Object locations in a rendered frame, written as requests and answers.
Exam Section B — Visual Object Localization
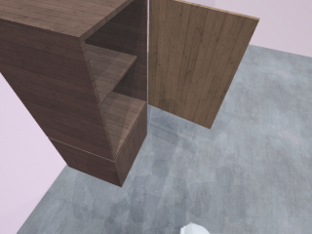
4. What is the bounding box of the robot right thigh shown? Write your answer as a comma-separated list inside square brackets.
[179, 223, 210, 234]

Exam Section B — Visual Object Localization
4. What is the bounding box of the cupboard door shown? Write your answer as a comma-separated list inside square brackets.
[147, 0, 260, 129]

